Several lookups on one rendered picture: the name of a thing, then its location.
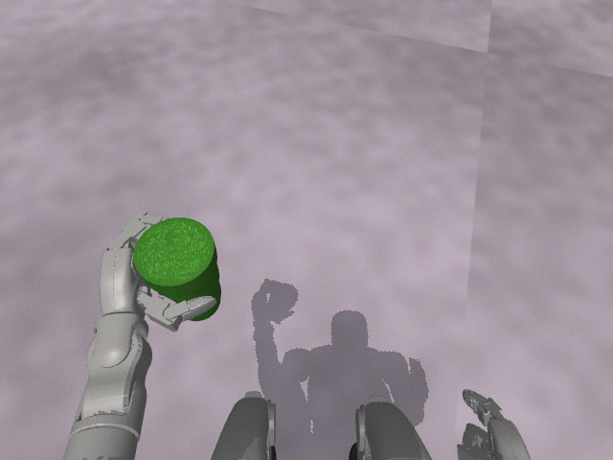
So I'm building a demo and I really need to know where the cup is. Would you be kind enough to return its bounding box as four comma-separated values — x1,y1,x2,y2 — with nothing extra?
133,218,221,321

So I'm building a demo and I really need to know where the right robot hand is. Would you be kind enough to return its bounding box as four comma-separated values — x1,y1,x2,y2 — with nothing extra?
457,389,531,460

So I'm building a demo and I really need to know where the left robot hand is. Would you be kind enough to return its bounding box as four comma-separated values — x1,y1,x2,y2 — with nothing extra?
99,211,216,332

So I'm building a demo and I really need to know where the left robot arm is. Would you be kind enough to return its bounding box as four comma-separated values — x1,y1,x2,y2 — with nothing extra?
62,311,152,460

